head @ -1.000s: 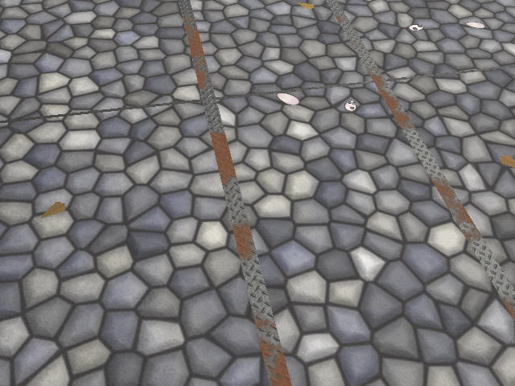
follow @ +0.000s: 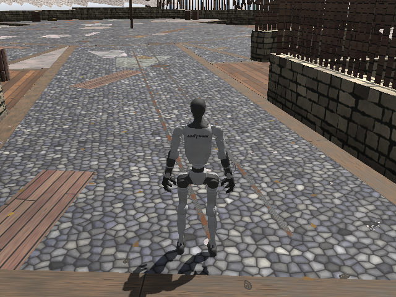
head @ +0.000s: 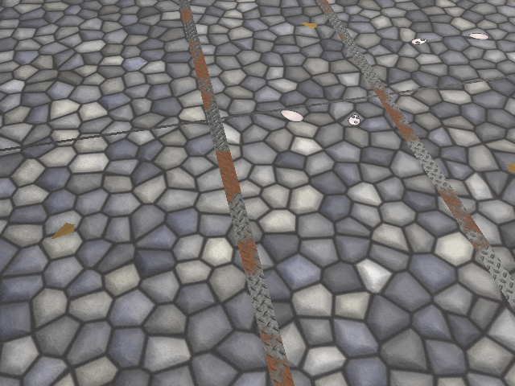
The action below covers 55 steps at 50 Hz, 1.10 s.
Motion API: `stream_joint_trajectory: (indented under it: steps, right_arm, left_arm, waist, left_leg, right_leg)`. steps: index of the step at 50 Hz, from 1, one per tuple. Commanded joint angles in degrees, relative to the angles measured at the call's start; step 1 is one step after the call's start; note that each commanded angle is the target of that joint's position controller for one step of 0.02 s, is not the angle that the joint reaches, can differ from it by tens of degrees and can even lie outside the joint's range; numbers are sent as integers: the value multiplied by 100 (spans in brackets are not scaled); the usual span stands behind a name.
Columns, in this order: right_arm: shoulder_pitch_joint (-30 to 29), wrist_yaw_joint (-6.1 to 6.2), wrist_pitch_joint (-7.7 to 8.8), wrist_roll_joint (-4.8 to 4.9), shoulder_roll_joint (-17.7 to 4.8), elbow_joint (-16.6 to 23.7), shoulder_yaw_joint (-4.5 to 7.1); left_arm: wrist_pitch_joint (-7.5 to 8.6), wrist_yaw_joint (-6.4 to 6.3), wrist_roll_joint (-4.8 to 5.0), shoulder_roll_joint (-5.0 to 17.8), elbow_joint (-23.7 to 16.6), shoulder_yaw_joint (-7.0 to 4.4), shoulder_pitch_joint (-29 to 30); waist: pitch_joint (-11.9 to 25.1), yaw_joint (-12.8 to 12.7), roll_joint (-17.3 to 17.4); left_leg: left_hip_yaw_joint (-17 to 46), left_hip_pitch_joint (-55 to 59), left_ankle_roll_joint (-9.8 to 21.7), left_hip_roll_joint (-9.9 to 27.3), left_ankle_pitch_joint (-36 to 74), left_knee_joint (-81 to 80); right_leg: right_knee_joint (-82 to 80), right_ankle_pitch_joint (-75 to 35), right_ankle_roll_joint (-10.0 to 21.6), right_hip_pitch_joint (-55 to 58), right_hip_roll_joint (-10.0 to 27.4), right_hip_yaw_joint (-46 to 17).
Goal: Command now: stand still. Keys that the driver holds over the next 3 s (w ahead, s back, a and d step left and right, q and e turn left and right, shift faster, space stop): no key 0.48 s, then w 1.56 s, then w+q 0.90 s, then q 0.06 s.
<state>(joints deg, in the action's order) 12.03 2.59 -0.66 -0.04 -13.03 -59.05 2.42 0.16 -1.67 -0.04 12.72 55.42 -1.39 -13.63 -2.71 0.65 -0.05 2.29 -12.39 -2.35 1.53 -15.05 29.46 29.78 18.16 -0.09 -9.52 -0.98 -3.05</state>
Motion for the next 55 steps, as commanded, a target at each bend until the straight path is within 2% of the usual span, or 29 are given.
stream_joint_trajectory:
  steps: [1, 24, 25, 27, 28, 29, 31, 32, 33, 34, 35, 36, 37, 38, 39, 40, 41, 42, 43, 44, 46, 49, 52, 54, 55]
  right_arm:
    - [143, 23, 41, 0, -606, 104, 96]
    - [466, 27, 52, 8, -405, -179, -38]
    - [581, 28, 46, 4, -329, -242, -59]
    - [592, 52, 40, 62, -421, -227, -23]
    - [531, 53, 75, 65, -442, -168, -19]
    - [479, 35, 146, 75, -379, -106, -33]
    - [358, -45, 343, 97, -197, 0, -62]
    - [315, -99, 434, 119, -79, 53, -80]
    - [317, -144, 507, 145, -56, 88, -85]
    - [414, -180, 566, 171, -65, 87, -79]
    - [724, -198, 603, 197, -23, 1, -78]
    - [1256, -200, 622, 190, -63, -186, -49]
    - [1989, -198, 642, 149, -473, -413, 79]
    - [2774, -283, 688, 155, -1304, -555, 292]
    - [2602, -326, 761, 13, -1022, -475, 174]
    - [2130, -332, 805, -2, -705, -324, 86]
    - [1838, -353, 814, 25, -576, -191, 46]
    - [1686, -367, 785, 52, -520, -132, 11]
    - [1687, -355, 732, 47, -355, -126, -50]
    - [1810, -325, 670, 27, -255, -157, -84]
    - [2003, -249, 597, 9, -285, -173, -102]
    - [1887, -147, 553, -14, -586, -35, -67]
    - [2008, -119, 577, 59, -788, -53, 2]
    - [1981, -119, 578, 118, -789, -78, 39]
    - [1924, -117, 562, 115, -812, -68, 62]
  left_arm:
    - [47, -26, 3, 594, -91, -101, -158]
    - [20, -56, 18, 434, 441, 2, -508]
    - [12, -61, 17, 376, 514, 18, -627]
    - [-12, -93, 83, 567, 494, -47, -642]
    - [10, -99, 98, 610, 443, -62, -643]
    - [67, -88, 119, 634, 419, -71, -700]
    - [204, -47, 168, 785, 454, -137, -984]
    - [247, -23, 173, 918, 476, -187, -1091]
    - [270, -3, 182, 978, 435, -212, -1003]
    - [286, 12, 186, 936, 342, -199, -789]
    - [289, 27, 203, 902, 231, -181, -486]
    - [293, 38, 223, 836, 97, -157, -140]
    - [344, 44, 211, 547, -53, -89, 137]
    - [468, 16, 190, 293, -315, -37, 249]
    - [578, 19, 243, 492, -364, -86, 303]
    - [639, 78, 282, 515, -302, -98, 163]
    - [670, 124, 256, 466, -210, -96, 51]
    - [693, 145, 211, 566, -226, -151, 159]
    - [693, 171, 159, 644, -266, -208, 316]
    - [675, 210, 153, 567, -297, -213, 380]
    - [623, 280, 139, 332, -403, -166, 646]
    - [609, 326, 137, 106, -782, -42, 1552]
    - [585, 376, 178, 278, -988, -29, 1980]
    - [592, 409, 192, 438, -1097, -55, 2088]
    - [607, 426, 188, 542, -1115, -93, 2020]
  waist:
    - [26, -4, -5]
    - [-93, -44, 13]
    - [39, -46, -9]
    - [-253, -70, -116]
    - [-506, -98, -153]
    - [-671, -128, -240]
    - [-689, -245, -631]
    - [-617, -255, -957]
    - [-662, -202, -1101]
    - [-736, -62, -1042]
    - [-772, 174, -988]
    - [-769, 439, -796]
    - [-572, 661, 119]
    - [-227, 819, 1807]
    - [-259, 627, 1403]
    - [-513, 354, 856]
    - [-453, 239, 589]
    - [-471, 185, 402]
    - [-397, 179, 433]
    - [-304, 197, 563]
    - [-245, 238, 568]
    - [-464, 336, 465]
    - [-602, 349, 653]
    - [-657, 237, 638]
    - [-568, 126, 624]
  left_leg:
    - [-60, 239, 116, -16, 894, -370]
    - [-99, 72, 173, -84, 658, -412]
    - [-175, 123, 183, -156, 82, -412]
    - [-316, -280, 323, -352, -1811, -191]
    - [-259, -579, 411, -329, -2340, -132]
    - [-209, -785, 474, -288, -2386, -28]
    - [-343, -1178, 461, -317, -1668, 572]
    - [-535, -1274, 446, -388, -1182, 1060]
    - [-472, -1185, 530, -293, -971, 1323]
    - [-420, -906, 653, -226, -1003, 1152]
    - [-451, -314, 766, -246, -1050, 516]
    - [-303, 519, 813, -236, -838, -181]
    - [796, 1361, 976, 340, -959, -749]
    - [3158, 2037, 1665, 1610, -1338, -1781]
    - [4115, 2034, 1925, 2087, -1155, -2021]
    - [3512, 1948, 1797, 1979, -692, -1873]
    - [2802, 1925, 1621, 1705, -320, -1862]
    - [2258, 1945, 1464, 1553, 282, -1910]
    - [1708, 1895, 1293, 1339, 991, -1957]
    - [1322, 1877, 1205, 1167, 1463, -1984]
    - [893, 1807, 1210, 1024, 1943, -2044]
    - [515, 1085, 1225, 893, 1739, -2292]
    - [417, 778, 1260, 1014, 1568, -2484]
    - [372, 1113, 1189, 1188, 1892, -2372]
    - [325, 1336, 1122, 1255, 2359, -2178]
  right_leg:
    - [-621, -927, 88, -435, 128, -83]
    - [-633, -693, 44, -547, 73, 24]
    - [-680, -93, 63, -504, 27, 68]
    - [-688, 1874, 277, -830, -17, 1]
    - [-792, 2524, 409, -1053, 97, -175]
    - [-911, 2778, 538, -1133, 284, -444]
    - [-1269, 2883, 856, -779, 822, -1253]
    - [-1569, 3003, 1066, -612, 1212, -1835]
    - [-1765, 2964, 1241, -766, 1510, -2272]
    - [-1795, 2774, 1249, -1031, 1547, -2284]
    - [-1628, 2531, 1100, -1360, 1359, -1945]
    - [-1132, 1995, 855, -1796, 998, -1424]
    - [270, 1031, 499, -2426, 388, -509]
    - [2256, 856, 175, -3233, -270, 384]
    - [3403, 1287, 249, -3778, -102, -145]
    - [3932, 878, 387, -4058, 184, -302]
    - [3971, 372, 477, -4072, 373, -224]
    - [3745, -29, 511, -4137, 527, -118]
    - [3452, -321, 497, -3950, 647, -18]
    - [3203, -491, 444, -3774, 661, 115]
    - [2690, -793, 295, -3669, 612, 337]
    - [1239, -1459, 129, -3107, 420, 547]
    - [535, -1852, 135, -2444, 276, 616]
    - [237, -1856, 283, -2381, 285, 504]
    - [118, -1780, 376, -2237, 248, 491]
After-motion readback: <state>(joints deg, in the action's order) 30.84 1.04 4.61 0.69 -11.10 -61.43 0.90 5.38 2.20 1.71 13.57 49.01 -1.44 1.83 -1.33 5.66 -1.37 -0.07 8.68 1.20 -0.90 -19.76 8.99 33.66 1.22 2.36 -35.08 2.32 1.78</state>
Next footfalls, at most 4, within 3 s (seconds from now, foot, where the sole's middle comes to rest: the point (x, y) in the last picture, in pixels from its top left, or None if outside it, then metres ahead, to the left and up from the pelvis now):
1.18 right None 0.42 -0.10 -0.77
1.72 left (217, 311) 0.72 0.14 -0.77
2.26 right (293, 224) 1.03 -0.09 -0.77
2.80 left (198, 179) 1.24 0.23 -0.77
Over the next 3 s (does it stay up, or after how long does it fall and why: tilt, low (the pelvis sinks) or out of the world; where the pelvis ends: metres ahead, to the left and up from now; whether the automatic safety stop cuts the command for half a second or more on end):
stays up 1.20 0.14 0.01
